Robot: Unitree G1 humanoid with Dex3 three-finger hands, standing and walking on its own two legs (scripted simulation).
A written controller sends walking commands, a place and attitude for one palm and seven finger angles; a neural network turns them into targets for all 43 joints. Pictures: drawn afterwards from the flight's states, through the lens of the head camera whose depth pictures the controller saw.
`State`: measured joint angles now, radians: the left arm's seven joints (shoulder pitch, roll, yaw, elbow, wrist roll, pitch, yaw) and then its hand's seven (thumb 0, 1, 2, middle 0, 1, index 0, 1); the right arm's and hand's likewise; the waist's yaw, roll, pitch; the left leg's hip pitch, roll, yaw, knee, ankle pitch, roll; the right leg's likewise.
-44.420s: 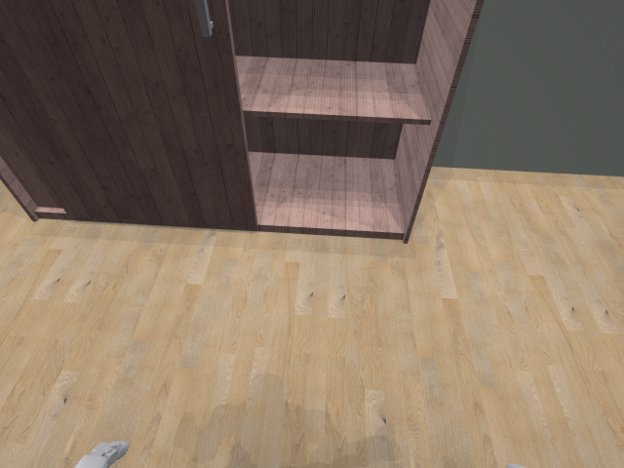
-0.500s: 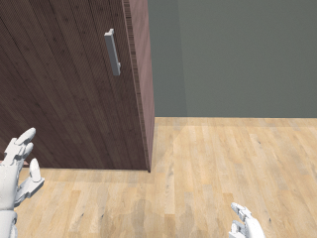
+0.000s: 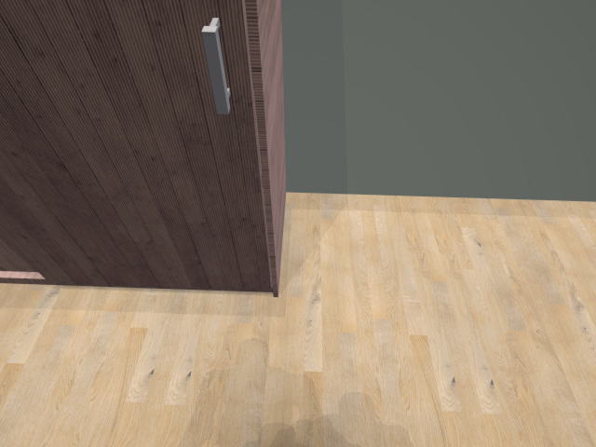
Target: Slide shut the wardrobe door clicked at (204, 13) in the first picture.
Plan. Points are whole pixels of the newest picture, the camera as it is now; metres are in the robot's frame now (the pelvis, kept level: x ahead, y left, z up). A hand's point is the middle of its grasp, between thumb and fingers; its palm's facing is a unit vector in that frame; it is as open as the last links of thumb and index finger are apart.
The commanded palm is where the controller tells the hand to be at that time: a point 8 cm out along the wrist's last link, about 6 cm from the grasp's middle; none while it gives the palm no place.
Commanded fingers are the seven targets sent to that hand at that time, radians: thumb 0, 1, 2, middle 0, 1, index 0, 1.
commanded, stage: let the arm hang, fingers relaxed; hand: left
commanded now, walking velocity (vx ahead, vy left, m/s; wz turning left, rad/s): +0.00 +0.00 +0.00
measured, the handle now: (219, 67) +0.68 +0.19 +0.15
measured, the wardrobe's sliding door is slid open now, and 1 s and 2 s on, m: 0.00 0.00 0.00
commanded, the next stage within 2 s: look to check the result in 0.54 s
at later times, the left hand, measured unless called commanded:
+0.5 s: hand out of the picture +0.03 +0.16 -0.18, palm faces -0.01 -0.99 -0.16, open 7.3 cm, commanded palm none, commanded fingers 0.00 0.90 0.90 -0.20 -0.30 -0.20 -0.30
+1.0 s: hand out of the picture +0.04 +0.17 -0.17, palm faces -0.01 -0.98 -0.19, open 7.4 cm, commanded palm none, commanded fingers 0.00 0.90 0.90 -0.20 -0.30 -0.20 -0.30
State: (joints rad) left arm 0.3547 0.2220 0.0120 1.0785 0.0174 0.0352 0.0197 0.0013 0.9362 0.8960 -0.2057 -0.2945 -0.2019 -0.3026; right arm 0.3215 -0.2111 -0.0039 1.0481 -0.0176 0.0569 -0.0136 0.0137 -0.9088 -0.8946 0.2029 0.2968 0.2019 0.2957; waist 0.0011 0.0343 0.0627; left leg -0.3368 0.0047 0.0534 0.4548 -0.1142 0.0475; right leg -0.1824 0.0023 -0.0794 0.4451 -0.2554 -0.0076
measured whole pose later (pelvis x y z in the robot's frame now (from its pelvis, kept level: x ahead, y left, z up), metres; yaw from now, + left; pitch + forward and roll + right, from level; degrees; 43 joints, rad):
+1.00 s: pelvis +0.05 +0.00 +0.01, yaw -1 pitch -1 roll +0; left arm 0.26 0.15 0.00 1.17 0.02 0.00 0.04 0.00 0.91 0.90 -0.20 -0.29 -0.20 -0.30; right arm 0.22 -0.16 0.01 1.16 -0.01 0.01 -0.03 0.01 -0.92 -0.89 0.20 0.30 0.20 0.30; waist 0.00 0.00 0.05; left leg -0.21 -0.01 0.09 0.39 -0.16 0.05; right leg -0.05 -0.02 -0.05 0.36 -0.28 0.00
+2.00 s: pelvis +0.05 +0.00 +0.01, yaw -1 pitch -2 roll +0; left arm 0.27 0.15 0.00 1.17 0.02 0.00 0.04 0.00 0.91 0.90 -0.20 -0.29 -0.20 -0.30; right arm 0.22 -0.16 0.01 1.17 -0.01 0.01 -0.03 0.01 -0.91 -0.89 0.20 0.30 0.20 0.30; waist 0.00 -0.01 0.06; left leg -0.19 -0.02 0.08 0.38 -0.16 0.05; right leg -0.03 -0.02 -0.05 0.34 -0.28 0.01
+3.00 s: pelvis +0.06 +0.00 +0.01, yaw -1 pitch -1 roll +0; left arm 0.26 0.15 0.00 1.17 0.01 -0.01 0.04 0.00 0.91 0.90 -0.20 -0.29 -0.20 -0.30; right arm 0.22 -0.16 0.01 1.17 -0.01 0.01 -0.03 0.01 -0.91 -0.89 0.20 0.30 0.20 0.30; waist 0.00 -0.01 0.06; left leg -0.18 -0.02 0.08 0.37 -0.17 0.04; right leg -0.02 -0.01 -0.05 0.33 -0.28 0.00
